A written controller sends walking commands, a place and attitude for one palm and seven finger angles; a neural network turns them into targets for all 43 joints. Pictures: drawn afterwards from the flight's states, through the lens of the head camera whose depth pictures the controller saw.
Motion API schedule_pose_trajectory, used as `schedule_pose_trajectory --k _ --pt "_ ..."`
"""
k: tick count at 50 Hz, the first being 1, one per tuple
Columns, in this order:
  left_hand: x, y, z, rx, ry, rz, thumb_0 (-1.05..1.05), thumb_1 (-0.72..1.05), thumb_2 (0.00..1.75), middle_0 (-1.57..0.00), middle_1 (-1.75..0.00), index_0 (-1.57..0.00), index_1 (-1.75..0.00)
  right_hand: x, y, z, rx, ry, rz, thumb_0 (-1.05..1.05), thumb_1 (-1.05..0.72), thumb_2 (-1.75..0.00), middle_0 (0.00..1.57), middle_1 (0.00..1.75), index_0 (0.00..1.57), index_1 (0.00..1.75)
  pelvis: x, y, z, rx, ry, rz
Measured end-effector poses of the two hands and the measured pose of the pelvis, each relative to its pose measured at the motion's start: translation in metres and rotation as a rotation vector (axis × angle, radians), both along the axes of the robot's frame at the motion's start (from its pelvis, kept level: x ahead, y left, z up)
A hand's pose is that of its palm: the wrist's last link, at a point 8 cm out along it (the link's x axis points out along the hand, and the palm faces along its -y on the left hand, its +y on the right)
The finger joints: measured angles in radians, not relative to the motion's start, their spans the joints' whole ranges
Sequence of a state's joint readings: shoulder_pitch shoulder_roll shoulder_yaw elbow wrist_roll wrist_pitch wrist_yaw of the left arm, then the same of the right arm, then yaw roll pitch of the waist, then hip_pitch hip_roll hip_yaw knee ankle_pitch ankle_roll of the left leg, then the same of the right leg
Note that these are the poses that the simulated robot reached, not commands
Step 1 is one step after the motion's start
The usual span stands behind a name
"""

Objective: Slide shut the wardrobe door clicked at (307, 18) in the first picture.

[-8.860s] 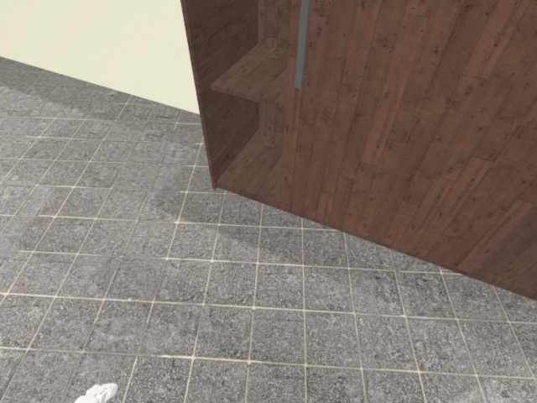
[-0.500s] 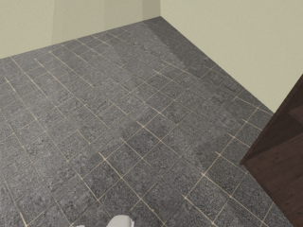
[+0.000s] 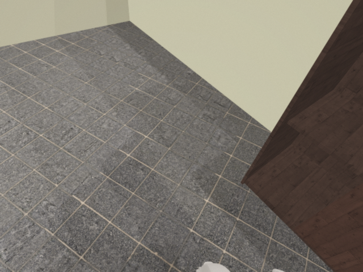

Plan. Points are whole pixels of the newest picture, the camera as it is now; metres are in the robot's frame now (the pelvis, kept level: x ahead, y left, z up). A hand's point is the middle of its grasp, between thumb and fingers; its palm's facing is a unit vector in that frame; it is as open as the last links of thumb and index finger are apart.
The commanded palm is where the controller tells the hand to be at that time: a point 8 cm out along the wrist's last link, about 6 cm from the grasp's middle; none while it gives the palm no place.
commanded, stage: turn to face it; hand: right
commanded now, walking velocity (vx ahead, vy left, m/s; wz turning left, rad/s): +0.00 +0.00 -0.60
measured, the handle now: out of the picture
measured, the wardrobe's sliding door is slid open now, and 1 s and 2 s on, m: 0.36 0.36 0.36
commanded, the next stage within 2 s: take the last steps up to it in 1.20 s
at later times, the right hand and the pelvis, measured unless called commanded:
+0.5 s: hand out of the picture -0.06 -0.29 -0.19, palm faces +0.37 +0.89 -0.26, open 7.4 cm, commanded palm none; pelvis -0.01 -0.06 -0.01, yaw -19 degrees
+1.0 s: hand out of the picture +0.03 -0.28 -0.13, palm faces +0.55 +0.79 -0.28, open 7.4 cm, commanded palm none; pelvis +0.00 -0.02 +0.00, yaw -36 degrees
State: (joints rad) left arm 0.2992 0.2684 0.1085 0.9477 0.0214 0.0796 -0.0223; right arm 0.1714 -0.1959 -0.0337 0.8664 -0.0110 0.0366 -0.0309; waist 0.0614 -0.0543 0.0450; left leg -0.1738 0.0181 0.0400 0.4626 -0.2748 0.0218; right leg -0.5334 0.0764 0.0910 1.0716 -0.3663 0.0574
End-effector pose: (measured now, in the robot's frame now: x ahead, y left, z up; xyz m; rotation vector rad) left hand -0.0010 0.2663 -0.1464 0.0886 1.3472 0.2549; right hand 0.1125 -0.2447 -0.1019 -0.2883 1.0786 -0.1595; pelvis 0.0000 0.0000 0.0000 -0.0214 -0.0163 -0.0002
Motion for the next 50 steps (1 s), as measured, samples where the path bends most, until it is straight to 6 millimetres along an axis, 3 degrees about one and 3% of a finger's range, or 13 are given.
schedule_pose_trajectory --k 5,10,14,18,22,29,35,44,50 --pt "0.027 0.009 0.002 0.011 0.004 -0.098 0.01 0.91 0.9 -0.2 -0.3 -0.2 -0.3 -0.039 0.001 -0.005 0.02 0.018 -0.097 0.01 -0.91 -0.9 0.21 0.3 0.2 0.3 -0.001 0.003 0.0 -0.008 -0.013 -0.081" --pt "0.069 -0.002 0.004 0.03 -0.006 -0.211 0.01 0.91 0.9 -0.2 -0.3 -0.2 -0.3 -0.086 -0.005 -0.018 0.052 0.083 -0.202 0.01 -0.91 -0.9 0.21 0.3 0.2 0.3 -0.003 -0.005 -0.002 -0.005 -0.008 -0.154" --pt "0.114 -0.03 0.009 0.046 -0.058 -0.322 0.01 0.91 0.9 -0.2 -0.3 -0.19 -0.3 -0.13 -0.02 -0.033 0.078 0.159 -0.291 0.01 -0.91 -0.9 0.21 0.3 0.2 0.3 -0.006 -0.019 -0.007 0.006 0.002 -0.21" --pt "0.161 -0.072 0.014 0.072 -0.148 -0.443 0.01 0.91 0.9 -0.2 -0.3 -0.19 -0.3 -0.173 -0.045 -0.056 0.104 0.222 -0.387 0.01 -0.91 -0.9 0.21 0.3 0.2 0.3 -0.009 -0.04 -0.019 0.027 0.013 -0.269" --pt "0.186 -0.111 0.029 0.073 -0.232 -0.519 0.01 0.91 0.9 -0.2 -0.3 -0.2 -0.3 -0.198 -0.069 -0.062 0.105 0.28 -0.453 0.01 -0.91 -0.9 0.21 0.3 0.2 0.3 -0.012 -0.055 -0.016 0.033 0.01 -0.297" --pt "0.182 -0.144 0.043 0.065 -0.223 -0.584 0.01 0.91 0.9 -0.2 -0.3 -0.2 -0.3 -0.179 -0.101 -0.04 0.094 0.143 -0.497 0.01 -0.91 -0.9 0.2 0.3 0.2 0.3 -0.015 -0.071 0.001 0.074 0.001 -0.386" --pt "0.162 -0.148 0.037 0.039 -0.164 -0.604 0.01 0.91 0.9 -0.2 -0.3 -0.2 -0.3 -0.154 -0.113 -0.027 0.07 0.019 -0.519 0.01 -0.91 -0.9 0.2 0.3 0.2 0.3 -0.014 -0.072 0.004 0.068 -0.006 -0.459" --pt "0.131 -0.115 0.018 0.023 -0.028 -0.61 0.01 0.91 0.9 -0.2 -0.3 -0.2 -0.3 -0.125 -0.101 -0.009 0.035 -0.075 -0.548 0.01 -0.91 -0.9 0.2 0.3 0.2 0.3 -0.008 -0.052 0.001 0.046 0.001 -0.565" --pt "0.133 -0.081 -0.001 0.007 0.049 -0.639 0.01 0.91 0.9 -0.2 -0.3 -0.2 -0.3 -0.121 -0.071 0.001 -0.006 -0.11 -0.585 0.01 -0.91 -0.9 0.2 0.3 0.2 0.3 0.001 -0.024 -0.005 0.025 0.011 -0.627"
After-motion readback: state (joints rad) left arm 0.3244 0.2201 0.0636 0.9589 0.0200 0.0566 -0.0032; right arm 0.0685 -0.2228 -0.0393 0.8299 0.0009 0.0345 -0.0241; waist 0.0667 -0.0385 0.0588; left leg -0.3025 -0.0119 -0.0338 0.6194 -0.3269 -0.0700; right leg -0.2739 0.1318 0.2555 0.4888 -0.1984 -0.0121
